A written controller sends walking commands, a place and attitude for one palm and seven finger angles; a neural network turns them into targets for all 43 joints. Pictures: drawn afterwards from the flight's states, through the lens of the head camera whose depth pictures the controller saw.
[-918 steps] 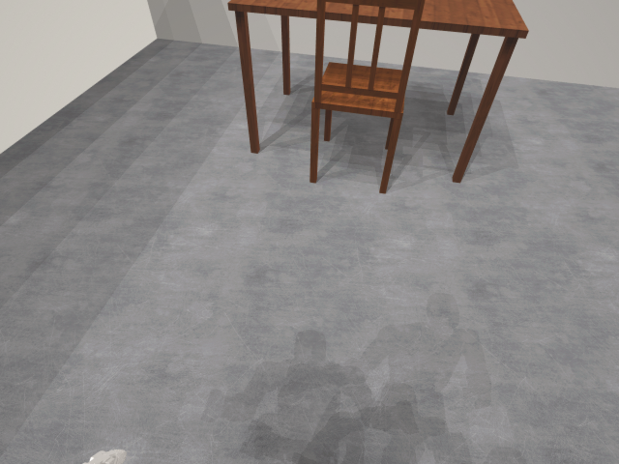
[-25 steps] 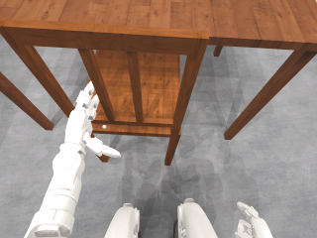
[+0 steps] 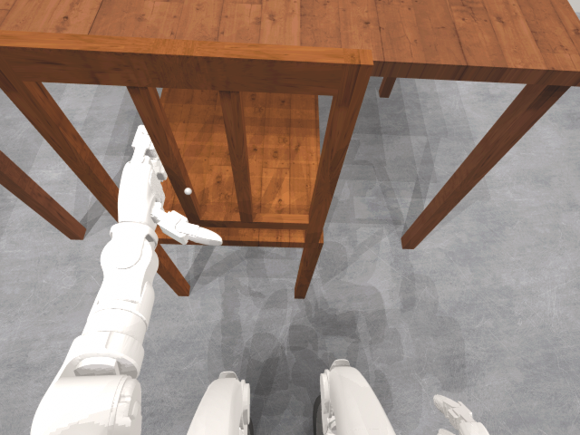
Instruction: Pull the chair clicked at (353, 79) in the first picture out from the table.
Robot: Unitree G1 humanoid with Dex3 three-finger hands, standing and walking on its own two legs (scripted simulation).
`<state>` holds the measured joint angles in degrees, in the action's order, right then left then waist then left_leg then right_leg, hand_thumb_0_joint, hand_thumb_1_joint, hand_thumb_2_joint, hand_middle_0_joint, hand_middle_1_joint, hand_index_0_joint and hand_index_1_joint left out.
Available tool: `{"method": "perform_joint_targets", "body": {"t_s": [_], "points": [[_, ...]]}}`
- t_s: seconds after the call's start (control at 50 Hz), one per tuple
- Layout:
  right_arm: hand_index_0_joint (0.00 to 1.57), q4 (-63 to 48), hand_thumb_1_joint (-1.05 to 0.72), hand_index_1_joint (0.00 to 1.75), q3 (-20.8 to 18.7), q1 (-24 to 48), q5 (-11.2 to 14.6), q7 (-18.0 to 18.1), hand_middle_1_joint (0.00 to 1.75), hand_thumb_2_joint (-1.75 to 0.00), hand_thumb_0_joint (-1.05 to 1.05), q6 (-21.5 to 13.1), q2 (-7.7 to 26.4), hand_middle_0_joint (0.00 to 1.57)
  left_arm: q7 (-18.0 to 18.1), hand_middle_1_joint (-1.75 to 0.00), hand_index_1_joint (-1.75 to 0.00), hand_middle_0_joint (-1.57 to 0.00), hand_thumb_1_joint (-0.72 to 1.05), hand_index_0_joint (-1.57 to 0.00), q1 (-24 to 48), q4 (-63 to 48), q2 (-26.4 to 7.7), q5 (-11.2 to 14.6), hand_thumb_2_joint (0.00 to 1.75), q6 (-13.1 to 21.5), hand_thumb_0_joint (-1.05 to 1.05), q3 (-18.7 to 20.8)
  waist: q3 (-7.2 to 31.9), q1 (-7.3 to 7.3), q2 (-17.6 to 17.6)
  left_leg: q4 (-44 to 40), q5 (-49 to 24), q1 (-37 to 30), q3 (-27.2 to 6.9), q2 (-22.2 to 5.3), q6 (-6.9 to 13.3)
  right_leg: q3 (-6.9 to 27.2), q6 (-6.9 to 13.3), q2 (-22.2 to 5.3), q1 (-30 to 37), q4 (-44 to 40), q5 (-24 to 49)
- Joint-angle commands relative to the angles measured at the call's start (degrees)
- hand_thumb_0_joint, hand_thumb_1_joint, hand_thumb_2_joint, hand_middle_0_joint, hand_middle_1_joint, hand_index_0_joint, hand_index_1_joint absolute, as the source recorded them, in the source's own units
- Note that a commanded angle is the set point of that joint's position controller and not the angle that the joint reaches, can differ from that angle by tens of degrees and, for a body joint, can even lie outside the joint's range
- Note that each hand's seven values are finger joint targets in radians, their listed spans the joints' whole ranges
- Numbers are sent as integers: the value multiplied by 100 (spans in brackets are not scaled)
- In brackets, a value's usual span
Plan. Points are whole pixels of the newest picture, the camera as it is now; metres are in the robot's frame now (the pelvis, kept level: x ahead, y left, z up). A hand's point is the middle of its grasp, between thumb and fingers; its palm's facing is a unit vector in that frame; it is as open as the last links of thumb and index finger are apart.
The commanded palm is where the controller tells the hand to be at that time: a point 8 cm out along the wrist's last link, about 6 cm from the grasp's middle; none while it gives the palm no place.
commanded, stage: push the fingers through the gap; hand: left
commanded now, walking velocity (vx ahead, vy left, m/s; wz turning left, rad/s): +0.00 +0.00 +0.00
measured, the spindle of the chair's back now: (174, 165) +0.48 +0.15 +0.03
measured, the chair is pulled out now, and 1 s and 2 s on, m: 0.00 0.00 0.02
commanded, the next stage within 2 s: hook a spindle and tug to test in 0.50 s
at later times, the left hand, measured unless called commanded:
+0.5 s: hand (191, 180) +0.46 +0.13 +0.02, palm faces -0.05 -1.00 -0.05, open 16.9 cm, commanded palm +0.43 +0.18 +0.02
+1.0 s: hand (190, 182) +0.46 +0.13 +0.02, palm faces -0.07 -1.00 -0.03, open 14.9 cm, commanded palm +0.43 +0.18 +0.02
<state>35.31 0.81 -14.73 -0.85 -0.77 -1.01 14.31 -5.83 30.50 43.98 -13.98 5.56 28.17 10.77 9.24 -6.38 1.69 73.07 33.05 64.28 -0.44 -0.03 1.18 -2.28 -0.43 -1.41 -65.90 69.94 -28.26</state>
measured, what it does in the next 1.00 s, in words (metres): stands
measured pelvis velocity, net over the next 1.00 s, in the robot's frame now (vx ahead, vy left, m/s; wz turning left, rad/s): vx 0.00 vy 0.00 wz -0.01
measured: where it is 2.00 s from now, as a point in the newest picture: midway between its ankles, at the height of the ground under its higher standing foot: outside the picture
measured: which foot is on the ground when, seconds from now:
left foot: down 0.00-1.00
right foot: down 0.00-1.00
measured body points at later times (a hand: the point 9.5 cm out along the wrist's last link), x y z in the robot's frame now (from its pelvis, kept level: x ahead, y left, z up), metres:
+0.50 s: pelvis +0.00 -0.01 +0.00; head +0.14 +0.00 +0.42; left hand +0.46 +0.18 +0.03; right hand +0.07 -0.27 -0.13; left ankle +0.01 +0.10 -0.62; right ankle +0.04 -0.13 -0.62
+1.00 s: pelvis +0.00 +0.00 +0.00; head +0.14 +0.01 +0.42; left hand +0.45 +0.18 +0.02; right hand +0.08 -0.26 -0.12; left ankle +0.01 +0.10 -0.62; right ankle +0.04 -0.13 -0.62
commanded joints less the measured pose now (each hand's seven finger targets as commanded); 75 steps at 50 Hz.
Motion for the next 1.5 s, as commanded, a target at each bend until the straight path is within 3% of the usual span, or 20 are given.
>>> {"method": "perform_joint_targets", "body": {"t_s": [0.0, 0.04, 0.08, 0.14, 0.3, 0.44, 0.58, 0.64, 0.82, 0.88, 0.94, 0.98, 1.04, 1.08, 1.22, 1.28, 1.38, 1.4, 1.46, 1.48], "points": [[20, -529, -90, 30, -383, -571, 18, 14, 30, -90, 0, -102, 921, 20, -41, -8, -8, -6, -50, -6, 2082, -582, -809, 0, 30, 268, 0, 226, 2355, -188, 212, -943, -1735, -1190, -150, 65, -38, 13, 216, 175, 1505, -770, 1287], [20, -581, -90, 30, -378, -608, 14, 7, 30, -90, 0, -73, 908, 20, -88, -8, -8, -6, -50, -6, 2210, -726, -903, 35, 30, 314, 0, 293, 2721, -118, 462, -932, -2104, -1451, -160, 57, -67, 20, 234, 178, 1615, -707, 1557], [20, -562, -90, 30, -389, -632, 5, 6, 30, -90, 0, -71, 887, 20, -87, -8, -8, -6, -50, -6, 2529, -931, -920, 77, 30, 407, 0, 287, 2957, -168, 458, -872, -2308, -1632, -185, 36, -67, 32, 215, 193, 1661, -688, 1724], [20, -579, -90, 30, -401, -667, 1, 8, 30, -90, 0, -56, 894, 20, -57, -8, -8, -6, -50, -6, 2309, -948, -1082, 87, 30, 497, 0, 465, 3101, -128, 233, -870, -2386, -1559, -179, 33, -54, 53, 196, 204, 1889, -679, 1891], [20, -451, -90, 30, -380, -734, 4, 23, 30, -90, 0, -3, 908, 20, -63, -8, -8, -6, -50, -6, 2627, -377, -1150, -17, 30, 491, 0, 482, 2565, -262, 56, -842, -1721, -973, -79, 71, 14, 137, 164, 187, 1813, -800, 1518], [20, -476, -90, 30, -376, -767, -10, 33, 30, -90, 0, -8, 900, 20, -208, -8, -8, -6, -50, -6, 2747, -369, -1250, 42, 30, 549, 0, 569, 2976, -213, 316, -786, -2041, -1212, -76, 76, 14, 150, 182, 190, 1909, -736, 1796], [20, -509, -90, 30, -387, -742, 14, -5, 30, -90, 0, 57, 901, 20, -221, -8, -8, -6, -50, -6, 2535, -309, -1079, 89, 30, 441, 0, 472, 2756, -238, 201, -820, -2008, -1161, -81, 55, 12, 109, 169, 196, 1807, -774, 1743], [20, -547, -90, 30, -384, -770, 11, 5, 30, -90, 0, 63, 912, 20, -188, -24, -24, -11, -50, -11, 2461, -407, -1262, 76, 30, 464, 0, 629, 2750, -191, 77, -863, -2026, -1133, -84, 60, 17, 112, 173, 206, 1934, -771, 1782], [20, -528, -90, 30, -388, -734, -5, -7, 30, -90, 0, 47, 893, 20, -169, -74, -74, -27, -50, -27, 2596, -583, -966, 51, 30, 549, 0, 347, 2794, -245, 432, -854, -2238, -1517, -169, 25, -31, 29, 204, 211, 1546, -697, 1711], [20, -484, -90, 30, -394, -752, -7, -8, 30, -90, 0, 60, 915, 20, -146, -90, -90, -32, -50, -32, 2595, -440, -1008, 53, 30, 493, 0, 409, 2674, -259, 271, -873, -2104, -1421, -187, 22, -30, 11, 198, 213, 1538, -731, 1592], [20, -538, -90, 30, -395, -740, -9, -11, 30, -90, 0, 71, 902, 20, -114, -107, -107, -38, -33, -38, 2566, -671, -990, 47, 37, 502, 0, 386, 2944, -209, 420, -887, -2403, -1675, -210, 12, -62, -14, 209, 206, 1543, -674, 1751], [20, -526, -90, 30, -395, -718, -9, -28, 30, -90, 0, 77, 882, 20, -90, -118, -118, -41, -22, -41, 2505, -623, -810, 79, 42, 465, 0, 276, 2831, -231, 418, -887, -2372, -1677, -210, 9, -70, -30, 206, 213, 1478, -707, 1705], [20, -513, -90, 30, -387, -759, -16, -24, 30, -90, 0, 98, 903, 20, -42, -134, -134, -46, -5, -46, 2506, -512, -1030, 27, 49, 459, 0, 444, 2687, -231, 226, -884, -2293, -1450, -207, 14, -48, -14, 203, 219, 1564, -688, 1715], [20, -535, -90, 30, -393, -737, -15, -30, 30, -90, 0, 103, 894, 20, -14, -145, -145, -50, 6, -50, 2486, -506, -909, 23, 54, 458, 0, 377, 2656, -241, 184, -907, -2235, -1455, -212, 15, -49, -22, 198, 216, 1531, -702, 1661], [20, -575, -90, 30, -420, -711, -16, -53, 30, -90, 0, 83, 863, 20, 12, -145, -145, -50, 45, -50, 2386, -991, -683, 47, 71, 530, 0, 165, 3046, -208, 472, -892, -2707, -1970, -258, -28, -111, -57, 220, 223, 1459, -661, 1842], [20, -541, -90, 30, -426, -720, -10, -67, 30, -90, 0, 106, 873, 20, 43, -145, -145, -50, 62, -50, 2305, -948, -640, 35, 78, 466, 0, 124, 2815, -225, 379, -930, -2590, -1869, -254, -38, -116, -75, 212, 230, 1424, -705, 1766], [20, -569, -90, 30, -433, -694, -10, -87, 30, -90, 0, 94, 841, 20, 69, -145, -145, -50, 90, -50, 2191, -1167, -491, 24, 90, 500, 0, -27, 2899, -203, 362, -946, -2641, -1905, -232, -24, -105, -63, 216, 232, 1569, -726, 1863], [20, -567, -90, 30, -441, -704, -3, -87, 30, -90, 0, 92, 845, 20, 77, -145, -145, -50, 90, -50, 1983, -1032, -589, 26, 90, 479, 0, 105, 2829, -143, 282, -959, -2581, -1831, -211, -17, -100, -55, 225, 239, 1640, -748, 1862], [20, -567, -90, 30, -428, -681, 10, -79, 30, -90, 0, 90, 854, 20, 33, -145, -145, -50, 90, -50, 1894, -943, -604, 43, 90, 493, 0, 109, 2670, -184, 77, -960, -2411, -1601, -186, -2, -62, -23, 211, 238, 1710, -770, 1850], [20, -579, -90, 30, -429, -671, 6, -77, 30, -90, 0, 88, 843, 20, 17, -145, -145, -50, 90, -50, 1889, -985, -596, 44, 90, 500, 0, 102, 2682, -161, 184, -961, -2424, -1579, -155, 11, -61, -9, 211, 225, 1763, -765, 1899]]}}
